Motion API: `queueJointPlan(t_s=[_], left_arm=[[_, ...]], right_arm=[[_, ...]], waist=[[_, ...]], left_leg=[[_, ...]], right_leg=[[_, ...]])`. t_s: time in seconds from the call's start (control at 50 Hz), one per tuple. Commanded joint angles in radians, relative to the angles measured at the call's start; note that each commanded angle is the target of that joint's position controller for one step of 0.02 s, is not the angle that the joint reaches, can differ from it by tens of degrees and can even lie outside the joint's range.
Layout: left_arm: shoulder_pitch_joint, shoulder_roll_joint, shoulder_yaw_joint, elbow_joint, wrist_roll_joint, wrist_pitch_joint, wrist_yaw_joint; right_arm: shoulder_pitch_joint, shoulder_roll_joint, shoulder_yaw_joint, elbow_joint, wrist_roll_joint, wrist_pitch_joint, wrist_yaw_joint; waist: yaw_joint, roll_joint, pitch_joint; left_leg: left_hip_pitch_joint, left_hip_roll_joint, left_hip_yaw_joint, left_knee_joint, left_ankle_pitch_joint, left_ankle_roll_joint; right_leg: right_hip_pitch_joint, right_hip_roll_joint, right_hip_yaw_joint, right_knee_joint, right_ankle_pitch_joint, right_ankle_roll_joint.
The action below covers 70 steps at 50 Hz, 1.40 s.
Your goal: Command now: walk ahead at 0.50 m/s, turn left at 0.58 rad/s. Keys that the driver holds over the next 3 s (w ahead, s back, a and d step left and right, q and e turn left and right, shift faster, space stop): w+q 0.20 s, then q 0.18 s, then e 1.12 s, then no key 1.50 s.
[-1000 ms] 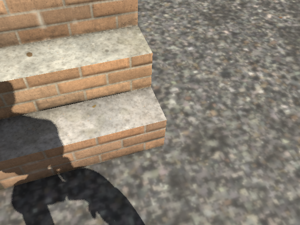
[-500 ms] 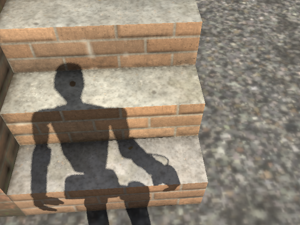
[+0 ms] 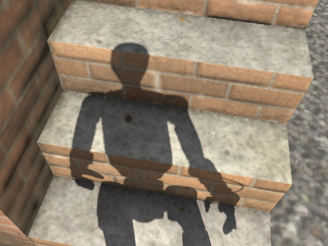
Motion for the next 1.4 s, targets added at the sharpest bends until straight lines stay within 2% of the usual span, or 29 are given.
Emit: queueJointPlan(t_s=[0.02,0.06,0.1,0.12,0.14,0.16,0.18,0.2,0.24,0.3,0.4,0.48,0.52,0.54,0.56,0.58,0.62,0.66,0.76,0.78,0.86,0.92,0.94,0.96,0.98,1.0,1.04,1.16,1.4], left_arm=[[-0.01,0.063,0.0,-0.057,-0.008,-0.01,0.015],[0.066,0.069,-0.001,-0.045,-0.011,-0.021,0.027],[0.252,0.07,0.007,-0.004,-0.017,-0.042,0.04],[0.349,0.13,0.028,0.03,-0.001,-0.053,0.051],[0.311,0.234,0.05,0.018,0.003,-0.051,0.054],[0.247,0.256,0.072,0.006,0.014,-0.035,0.045],[0.188,0.17,0.06,-0.025,0.004,-0.031,0.036],[0.108,0.103,0.042,-0.044,-0.01,-0.027,0.03],[0.125,0.08,0.032,-0.028,-0.014,-0.032,0.035],[0.205,0.113,0.047,-0.005,-0.019,-0.044,0.034],[0.149,0.126,0.048,-0.033,-0.028,-0.006,0.061],[0.169,0.134,0.062,-0.034,-0.021,0.037,0.049],[0.176,0.098,0.055,-0.022,-0.07,0.05,0.026],[0.203,0.028,0.033,-0.018,-0.071,0.052,0.019],[0.356,-0.09,0.003,-0.019,-0.078,0.06,0.012],[0.411,-0.014,0.02,0.041,-0.081,0.102,0.033],[0.205,0.046,0.045,-0.014,-0.032,0.125,0.036],[0.222,0.057,0.057,0.002,-0.007,0.147,0.044],[0.157,0.025,0.059,-0.067,-0.007,0.159,0.048],[0.03,0.007,0.054,-0.139,-0.074,0.156,0.045],[0.136,0.042,0.055,-0.085,-0.051,0.162,0.026],[0.149,0.068,0.066,-0.082,-0.043,0.166,0.013],[0.188,0.209,0.105,-0.109,-0.019,0.157,0.024],[0.168,0.241,0.1,-0.176,0.066,0.118,0.017],[0.082,0.233,0.092,-0.186,0.062,0.085,0.012],[-0.001,0.208,0.088,-0.191,0.017,0.076,0.019],[0.004,0.126,0.064,-0.194,-0.039,0.069,0.022],[0.087,0.138,0.066,-0.255,-0.034,0.09,0.045],[0.045,0.174,0.113,-0.358,-0.048,0.118,0.059]], right_arm=[[-0.016,-0.12,-0.025,-0.067,-0.012,-0.009,-0.011],[-0.055,-0.111,-0.02,-0.084,-0.019,-0.007,-0.018],[-0.147,-0.113,-0.02,-0.116,0.008,-0.013,-0.014],[-0.194,-0.067,-0.007,-0.16,0.026,-0.024,-0.009],[-0.083,0.059,0.022,-0.187,0.018,-0.03,-0.012],[0.054,-0.007,0.013,-0.152,-0.013,0.004,-0.034],[0.031,-0.042,0.004,-0.127,-0.036,0.02,-0.034],[-0.039,-0.063,-0.005,-0.148,-0.045,0.027,-0.018],[-0.117,-0.046,-0.007,-0.198,-0.048,0.051,0.005],[-0.135,-0.025,-0.007,-0.243,-0.042,0.075,-0.004],[-0.238,-0.011,0.006,-0.318,-0.044,0.104,-0.001],[-0.144,0.029,0.038,-0.255,-0.009,0.084,-0.009],[0.015,0.04,0.044,-0.169,-0.029,0.039,-0.015],[0.007,0.049,0.058,-0.158,-0.057,0.01,-0.009],[0.051,-0.034,0.055,-0.178,-0.058,0.001,-0.015],[0.014,-0.063,0.041,-0.191,-0.022,0.013,-0.032],[-0.216,-0.014,0.065,-0.243,-0.014,0.028,-0.062],[-0.208,-0.014,0.072,-0.23,-0.012,0.026,-0.088],[-0.114,-0.036,0.058,-0.193,-0.01,0.027,-0.118],[-0.196,-0.117,0.027,-0.238,-0.034,0.049,-0.119],[-0.185,-0.11,0.004,-0.276,0.004,0.097,-0.138],[-0.148,-0.08,0.003,-0.254,0.016,0.097,-0.12],[-0.167,-0.013,0.019,-0.299,0.006,0.095,-0.105],[-0.312,-0.025,0.012,-0.314,-0.009,0.086,-0.105],[-0.258,-0.027,0.005,-0.3,-0.006,0.087,-0.101],[-0.162,-0.04,-0.001,-0.259,-0.003,0.093,-0.099],[-0.166,-0.101,-0.016,-0.239,-0.019,0.073,-0.101],[-0.231,-0.046,0.023,-0.318,0.02,0.053,-0.102],[-0.126,-0.087,-0.001,-0.311,0.035,0.025,-0.071]], waist=[[0.015,0.118,-0.137],[0.066,0.136,-0.181],[0.196,0.094,-0.198],[0.226,0.003,-0.219],[0.096,-0.219,-0.204],[0.025,-0.118,-0.254],[0.028,0.004,-0.18],[0.024,0.017,-0.076],[0.026,-0.042,0.014],[0.022,-0.006,-0.052],[0.026,-0.121,-0.095],[0.051,-0.194,-0.212],[-0.017,-0.077,-0.208],[-0.003,0.023,-0.186],[0.049,0.318,-0.317],[0.012,0.243,-0.415],[0.074,0.174,-0.147],[0.094,0.179,-0.081],[0.056,0.18,-0.165],[0.065,0.248,-0.176],[0.044,0.159,-0.208],[0.061,0.026,-0.144],[0.071,-0.28,-0.102],[0.159,-0.163,-0.119],[0.083,-0.077,-0.11],[0.027,-0.053,-0.098],[0.031,0.007,-0.063],[0.073,-0.103,-0.167],[0.072,-0.161,-0.157]], left_leg=[[0.0,0.245,-0.157,0.01,0.602,0.083],[0.019,0.269,-0.214,0.105,0.796,0.08],[-0.017,0.196,-0.186,0.334,0.946,0.043],[-0.191,0.139,-0.15,0.551,0.651,-0.002],[-0.449,-0.01,-0.032,0.777,-0.274,-0.039],[-0.519,0.054,0.022,1.004,-0.365,-0.044],[-0.55,0.115,0.003,1.113,-0.293,-0.038],[-0.58,0.144,-0.003,1.132,-0.214,-0.045],[-0.612,0.128,0.025,1.283,-0.144,-0.085],[-0.613,0.121,0.049,1.32,-0.112,-0.12],[-0.502,0.157,0.082,0.841,-0.139,-0.171],[-0.184,0.111,0.156,0.284,-0.075,-0.142],[0.058,0.075,0.234,-0.091,0.348,-0.122],[0.222,0.202,0.127,-0.049,0.546,-0.121],[0.351,0.577,-0.209,0.118,1.332,0.014],[0.173,0.604,-0.127,0.087,1.153,0.177],[-0.128,0.486,-0.002,-0.004,0.653,0.134],[-0.218,0.422,0.103,0.015,0.704,0.111],[-0.004,0.462,0.054,0.068,0.586,0.134],[0.071,0.482,-0.016,0.054,0.395,0.107],[-0.038,0.489,-0.025,0.006,0.16,0.092],[-0.226,0.392,0.136,0.19,-0.155,-0.06],[-0.529,0.232,0.287,0.518,-0.349,-0.183],[-0.548,0.16,0.078,0.903,-0.46,-0.24],[-0.55,0.141,-0.001,1.13,-0.404,-0.247],[-0.552,0.143,-0.003,1.209,-0.325,-0.249],[-0.61,0.16,0.013,1.163,-0.205,-0.258],[-0.589,0.111,0.053,0.968,-0.197,-0.254],[-0.31,0.087,-0.004,0.464,-0.227,-0.188]], right_leg=[[0.154,0.061,-0.049,-0.07,0.015,-0.009],[0.236,0.086,-0.039,-0.095,-0.057,-0.053],[0.441,0.085,-0.039,-0.37,0.101,-0.086],[0.641,-0.038,0.077,-0.473,0.254,-0.114],[0.771,-0.341,0.345,-0.454,0.72,-0.174],[0.696,-0.436,0.509,-0.447,0.486,-0.303],[0.574,-0.389,0.476,-0.519,0.068,-0.309],[0.452,-0.306,0.353,-0.588,-0.206,-0.264],[0.335,-0.233,0.167,-0.58,0.024,-0.242],[0.363,-0.229,-0.006,-0.486,0.481,-0.239],[0.423,-0.177,-0.137,-0.493,0.574,-0.202],[0.56,-0.164,-0.101,-0.375,0.736,-0.17],[0.478,-0.08,-0.146,-0.164,0.6,-0.139],[0.251,-0.055,-0.128,-0.015,0.093,-0.109],[0.115,0.029,-0.068,0.174,-0.469,-0.033],[0.28,0.025,0.031,0.362,-0.469,-0.015],[0.249,0.011,0.005,0.446,-0.391,0.017],[0.28,0.046,-0.034,0.504,-0.328,0.038],[0.204,0.084,-0.029,0.316,-0.379,0.036],[0.105,0.013,0.038,0.168,-0.476,0.049],[0.29,0.062,-0.078,-0.09,-0.274,-0.003],[0.391,0.099,-0.059,-0.35,-0.056,-0.115],[0.468,-0.175,0.387,-0.451,0.184,-0.26],[0.327,-0.349,0.646,-0.543,0.367,-0.444],[0.301,-0.316,0.508,-0.497,0.391,-0.449],[0.277,-0.224,0.375,-0.438,0.318,-0.364],[0.322,-0.141,0.297,-0.375,0.279,-0.262],[0.516,-0.118,0.369,-0.33,0.499,-0.253],[0.37,-0.062,0.569,-0.44,-0.014,-0.218]])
